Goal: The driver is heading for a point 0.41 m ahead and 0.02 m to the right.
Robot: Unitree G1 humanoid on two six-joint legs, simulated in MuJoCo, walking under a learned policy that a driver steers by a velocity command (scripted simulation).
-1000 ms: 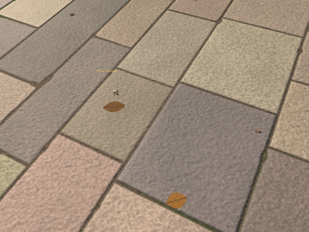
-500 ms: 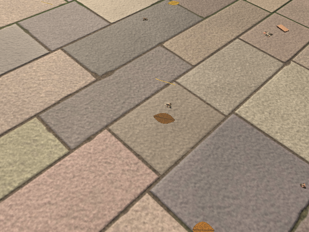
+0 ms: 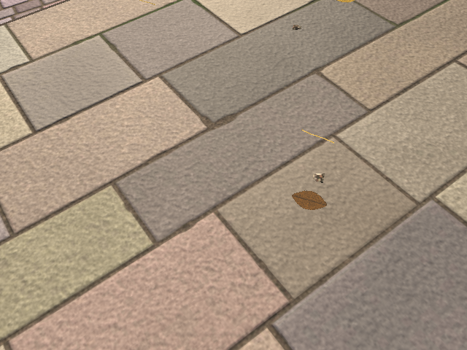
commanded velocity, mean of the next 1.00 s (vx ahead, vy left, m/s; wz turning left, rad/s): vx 0.03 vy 0.00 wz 0.02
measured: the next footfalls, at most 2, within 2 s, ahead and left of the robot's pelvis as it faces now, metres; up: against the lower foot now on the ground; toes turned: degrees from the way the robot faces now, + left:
left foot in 0.10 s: +0.14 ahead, +0.13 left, +0.00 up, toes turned -1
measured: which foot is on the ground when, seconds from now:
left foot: up 0.00-0.08, down 0.10-1.00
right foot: down 0.00-1.00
